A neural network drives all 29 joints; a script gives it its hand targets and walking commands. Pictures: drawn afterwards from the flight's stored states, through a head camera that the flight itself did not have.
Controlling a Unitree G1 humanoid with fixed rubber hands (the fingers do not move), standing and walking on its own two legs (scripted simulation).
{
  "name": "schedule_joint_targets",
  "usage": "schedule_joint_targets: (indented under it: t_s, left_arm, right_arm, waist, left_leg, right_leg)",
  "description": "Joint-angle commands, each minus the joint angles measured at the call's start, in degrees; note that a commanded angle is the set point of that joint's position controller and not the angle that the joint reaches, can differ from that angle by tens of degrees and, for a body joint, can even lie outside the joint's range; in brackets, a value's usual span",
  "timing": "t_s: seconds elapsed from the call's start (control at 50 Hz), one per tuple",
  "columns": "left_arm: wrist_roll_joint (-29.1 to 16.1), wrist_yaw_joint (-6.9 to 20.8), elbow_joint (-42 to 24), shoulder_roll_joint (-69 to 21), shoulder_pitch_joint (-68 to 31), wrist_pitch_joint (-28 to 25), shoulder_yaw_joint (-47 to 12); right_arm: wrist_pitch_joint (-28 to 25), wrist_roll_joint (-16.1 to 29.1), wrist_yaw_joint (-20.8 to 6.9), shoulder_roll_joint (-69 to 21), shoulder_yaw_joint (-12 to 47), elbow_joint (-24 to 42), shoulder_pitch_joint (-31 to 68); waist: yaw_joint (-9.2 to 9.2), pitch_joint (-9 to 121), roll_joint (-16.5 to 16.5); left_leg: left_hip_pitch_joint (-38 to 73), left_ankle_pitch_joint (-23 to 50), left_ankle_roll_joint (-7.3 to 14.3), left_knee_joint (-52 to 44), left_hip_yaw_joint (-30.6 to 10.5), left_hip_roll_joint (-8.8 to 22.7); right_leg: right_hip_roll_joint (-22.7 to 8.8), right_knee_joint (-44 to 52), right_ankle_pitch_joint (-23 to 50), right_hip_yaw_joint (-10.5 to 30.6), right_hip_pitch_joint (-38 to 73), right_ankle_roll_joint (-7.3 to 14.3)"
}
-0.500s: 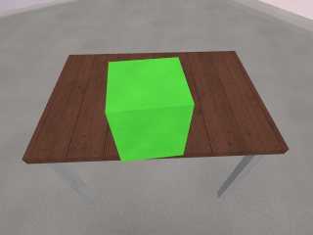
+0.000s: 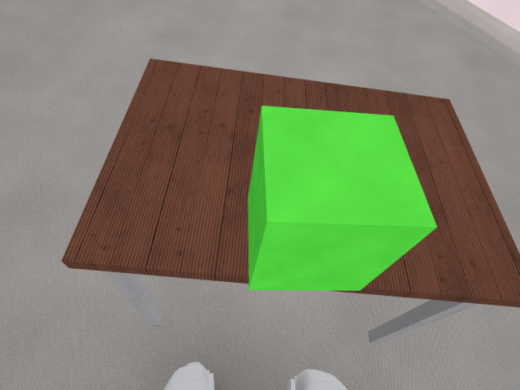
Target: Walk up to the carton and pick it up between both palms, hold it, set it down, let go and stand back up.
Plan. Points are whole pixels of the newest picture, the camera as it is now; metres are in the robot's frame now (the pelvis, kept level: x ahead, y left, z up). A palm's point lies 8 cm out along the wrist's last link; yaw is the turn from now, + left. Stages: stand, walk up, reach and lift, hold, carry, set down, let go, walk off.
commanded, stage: walk up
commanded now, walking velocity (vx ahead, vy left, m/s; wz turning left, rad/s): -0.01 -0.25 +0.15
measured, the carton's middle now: (316, 208) +0.38 -0.09 +0.03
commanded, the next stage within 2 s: none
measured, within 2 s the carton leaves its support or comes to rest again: neither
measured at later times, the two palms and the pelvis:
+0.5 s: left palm out of the picture +0.02 +0.12 -0.10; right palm out of the picture +0.00 -0.38 -0.15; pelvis -0.01 -0.13 +0.01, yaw +3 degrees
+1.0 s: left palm out of the picture -0.07 +0.01 -0.14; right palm out of the picture +0.00 -0.41 -0.13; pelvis -0.03 -0.18 +0.01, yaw +3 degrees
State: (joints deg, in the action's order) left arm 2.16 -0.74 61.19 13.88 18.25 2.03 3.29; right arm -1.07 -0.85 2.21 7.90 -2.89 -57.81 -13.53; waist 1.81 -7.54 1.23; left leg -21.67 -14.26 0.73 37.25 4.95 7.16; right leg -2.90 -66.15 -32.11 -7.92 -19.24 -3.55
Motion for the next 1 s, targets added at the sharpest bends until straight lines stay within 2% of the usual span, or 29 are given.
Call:
schedule_joint_targets:
  t_s: [0.0,0.06,0.12,0.18,0.26,0.3,0.34,0.36,0.38,0.4,0.42,0.44,0.46,0.48,0.5,0.52,0.54,0.56,0.6,0.62,0.66,0.68,0.74,0.76,0.84,0.9,0.94,0.96,0.98]
  left_arm:
    - [-0.22,1.27,-4.19,-1.14,3.98,1.79,0.01]
    - [-0.37,2.02,-6.71,1.09,-0.08,2.21,0.76]
    - [-0.17,2.93,-7.33,0.86,-0.82,2.94,0.64]
    - [-0.76,3.25,-9.84,2.07,-5.68,2.84,0.84]
    - [-1.08,2.15,-10.12,2.05,-6.30,2.22,0.40]
    - [-1.53,1.26,-9.15,2.76,-3.64,1.64,0.60]
    - [-1.59,0.35,-5.86,1.98,3.39,0.96,0.77]
    - [-1.56,-0.28,-4.20,2.32,5.88,0.16,0.97]
    - [-1.08,-0.36,-4.42,5.14,5.62,-0.80,1.35]
    - [-2.05,-0.21,-7.43,9.48,1.73,-1.10,1.32]
    - [-0.99,-0.25,-8.00,11.03,3.20,-2.79,1.54]
    - [-0.49,0.46,-8.36,11.73,-0.98,-3.25,2.25]
    - [-1.23,1.66,-7.99,4.56,-4.03,-3.46,-0.26]
    - [-1.53,1.20,-8.39,-0.87,-5.47,-3.51,-2.64]
    - [-1.83,0.31,-8.85,-0.36,-7.48,-3.68,-2.81]
    - [-2.15,-0.20,-9.30,3.76,-10.35,-4.23,-1.49]
    - [-3.23,-0.28,-9.13,5.51,-8.67,-4.86,-0.70]
    - [-3.75,-0.19,-7.38,4.01,-2.97,-5.35,-1.05]
    - [-3.25,0.27,-2.07,-4.35,12.00,-5.06,-4.20]
    - [-2.71,-0.12,-1.03,-4.55,13.48,-4.90,-4.74]
    - [-2.32,-1.73,-3.27,2.09,5.05,-5.24,-3.46]
    - [-2.62,-2.17,-4.82,5.63,1.26,-5.28,-2.28]
    - [-1.81,-1.80,-1.60,0.53,11.05,-5.03,-3.96]
    - [-1.29,-1.76,-0.05,-1.37,13.18,-4.58,-4.60]
    - [-0.98,-2.51,-2.23,0.00,5.53,-4.33,-4.10]
    - [-1.93,-1.34,-0.37,-0.74,7.83,-4.00,-4.04]
    - [-2.35,-1.11,-0.21,-0.78,7.46,-4.15,-3.88]
    - [-2.58,-1.07,-0.65,-0.51,6.40,-3.78,-3.56]
    - [-2.37,-1.03,-0.93,-1.24,4.83,-3.29,-3.67]
  right_arm:
    - [1.00,-0.75,1.22,11.19,-2.06,0.67,-8.38]
    - [0.18,-1.45,0.89,9.11,-0.81,-0.14,-11.41]
    - [0.16,-1.66,0.74,12.40,-1.64,1.55,-8.44]
    - [0.63,-1.75,0.39,13.31,-2.22,2.45,-6.87]
    - [1.44,-2.29,-1.03,12.55,-2.53,3.06,-6.89]
    - [1.82,-2.61,-1.14,15.85,-3.77,3.85,-6.18]
    - [2.35,-1.59,-0.66,17.14,-4.31,4.55,-4.09]
    - [2.23,-1.64,-0.62,15.18,-4.00,3.95,-6.63]
    - [2.37,-1.85,-0.90,10.22,-2.97,3.46,-10.46]
    - [3.15,-2.49,0.01,3.44,-1.52,3.06,-14.42]
    - [4.34,-0.31,0.30,6.39,-2.22,2.46,-12.75]
    - [5.34,0.33,0.15,8.53,-2.33,5.08,-5.73]
    - [5.79,0.91,-1.04,9.39,-2.50,4.84,-2.08]
    - [5.41,1.61,-2.41,8.03,-2.23,3.55,-2.58]
    - [5.10,1.14,-3.05,6.37,-2.08,1.21,-8.09]
    - [5.13,0.38,-2.86,5.76,-2.05,-1.78,-15.15]
    - [5.08,-0.18,-2.18,5.95,-1.65,-4.10,-19.15]
    - [5.19,-0.44,-1.60,6.99,-1.71,-5.01,-18.07]
    - [5.14,0.15,-1.48,7.04,-1.49,-1.39,-5.69]
    - [5.06,0.43,-1.76,7.05,-1.41,0.36,-1.22]
    - [5.55,0.88,-2.02,6.99,-1.50,-2.53,-5.84]
    - [5.59,0.78,-1.82,6.90,-1.24,-3.59,-7.48]
    - [4.94,1.05,-0.26,6.21,-0.28,-2.58,-0.43]
    - [4.75,1.08,-0.13,6.53,-0.22,-1.87,1.47]
    - [4.58,0.87,0.12,3.49,1.14,-6.84,-7.15]
    - [3.51,0.67,0.50,3.16,2.01,-7.88,-6.61]
    - [3.10,0.32,0.16,4.64,2.00,-8.34,-8.32]
    - [2.95,0.43,-0.09,5.14,2.11,-8.73,-8.41]
    - [2.74,0.56,-0.31,4.33,2.34,-9.47,-7.75]
  waist:
    - [-1.01,8.08,-10.59]
    - [-1.15,8.97,-12.17]
    - [-2.39,7.59,-13.21]
    - [-1.45,4.61,-18.40]
    - [0.59,3.41,-22.38]
    - [0.85,5.12,-21.68]
    - [-1.97,6.31,-15.94]
    - [-2.12,7.62,-8.33]
    - [-0.88,8.36,6.19]
    - [1.56,7.72,19.37]
    - [-3.11,9.78,19.01]
    - [-3.88,2.75,22.16]
    - [-2.76,-4.43,18.42]
    - [-0.21,-5.83,15.81]
    - [2.91,-2.49,17.13]
    - [6.68,1.95,17.24]
    - [6.69,7.39,15.47]
    - [4.27,10.43,14.10]
    - [-3.16,10.30,12.60]
    - [-3.98,8.37,12.65]
    - [0.14,8.35,8.81]
    - [0.87,9.80,7.45]
    - [-3.89,8.02,8.14]
    - [-4.29,5.73,8.85]
    - [-1.10,4.91,2.47]
    - [-1.29,3.42,-0.30]
    - [-1.07,4.41,-2.52]
    - [-1.76,1.30,-4.27]
    - [-1.91,-2.53,-7.94]
  left_leg:
    - [11.61,28.21,1.34,-18.15,-12.70,11.15]
    - [10.28,32.99,3.02,-18.95,-11.03,11.57]
    - [5.10,14.96,3.75,-22.40,-8.59,10.95]
    - [2.22,0.60,4.32,-24.86,-7.71,11.32]
    - [-0.93,-2.79,4.75,-25.89,-10.53,10.81]
    - [1.21,-1.32,4.66,-23.61,-11.65,11.67]
    - [1.52,-0.11,3.38,-17.60,-11.23,10.73]
    - [0.42,0.59,1.53,-9.87,-9.17,6.99]
    - [-6.18,-7.86,-0.66,2.11,-3.78,0.45]
    - [-13.71,-22.55,-2.12,14.47,-1.86,-6.39]
    - [-11.74,-18.97,-0.71,16.16,-8.82,-5.98]
    - [-8.18,-15.46,0.34,17.63,-12.22,-4.14]
    - [-2.84,-9.21,1.47,13.64,-13.27,-3.27]
    - [-1.29,-5.97,1.95,11.97,-11.77,-3.64]
    - [-4.70,-4.26,1.93,13.15,-9.66,-5.43]
    - [-10.25,-1.05,1.12,18.03,-7.07,-7.85]
    - [-10.87,0.55,0.25,21.36,-5.88,-8.42]
    - [-7.76,0.03,0.05,21.15,-5.76,-7.91]
    - [2.07,-1.85,-0.57,13.24,-5.77,-6.52]
    - [2.07,-1.55,-1.01,11.40,-5.80,-6.57]
    - [-3.90,0.14,-1.46,11.31,-5.37,-7.60]
    - [-6.65,-0.25,-1.60,10.92,-5.26,-7.95]
    - [2.70,-6.25,-0.98,1.25,-6.57,-5.92]
    - [4.95,-8.31,-0.71,-1.10,-7.06,-5.98]
    - [5.46,-10.74,0.42,-9.43,-6.63,-5.66]
    - [20.65,9.29,0.90,-18.80,-7.39,-4.20]
    - [24.15,7.76,1.50,-17.80,-8.98,-1.88]
    - [18.17,2.97,2.24,-17.86,-9.45,-1.93]
    - [11.12,-0.07,2.44,-19.11,-8.97,-2.64]
  right_leg:
    - [-2.79,-2.82,14.26,7.79,-8.35,1.74]
    - [-1.14,-2.44,17.66,7.15,-8.61,1.78]
    - [-0.84,-0.83,20.48,7.36,-8.16,1.18]
    - [-0.82,5.83,20.25,8.42,-8.74,0.04]
    - [-1.51,21.57,12.53,6.11,-0.23,-0.56]
    - [-1.09,30.16,7.88,5.72,3.57,0.47]
    - [-0.65,44.81,16.76,3.74,10.95,1.54]
    - [-1.19,50.78,20.19,5.24,15.77,0.71]
    - [-9.22,54.41,19.33,13.49,19.59,0.12]
    - [-17.31,50.76,28.90,20.74,16.95,1.10]
    - [-26.16,54.77,14.03,28.77,5.93,5.60]
    - [-24.40,62.67,-4.77,32.49,-7.02,6.73]
    - [-15.50,67.51,-7.49,29.95,-13.90,2.77]
    - [-9.70,64.32,8.13,20.50,-9.10,-2.79]
    - [-7.18,57.22,33.58,12.57,2.06,-5.26]
    - [-6.47,51.06,53.70,6.70,14.24,-4.47]
    - [-7.04,48.72,61.05,4.62,20.72,-3.33]
    - [-7.27,47.83,62.96,5.33,21.83,-3.46]
    - [-7.50,50.51,56.82,12.19,13.83,-5.56]
    - [-7.92,52.10,53.79,14.05,12.76,-4.63]
    - [-9.09,50.55,53.29,11.42,22.39,-0.81]
    - [-10.10,49.30,54.24,10.89,27.68,1.13]
    - [-11.74,49.98,53.88,16.71,19.37,4.30]
    - [-11.47,50.67,51.88,17.96,15.99,5.25]
    - [-12.88,50.69,38.35,18.82,18.28,11.74]
    - [-8.89,51.33,32.39,17.90,5.28,9.53]
    - [-6.52,53.70,19.58,16.11,1.36,7.51]
    - [-4.57,55.56,12.96,14.60,1.68,7.07]
    - [-3.67,55.11,13.20,12.82,4.62,7.15]
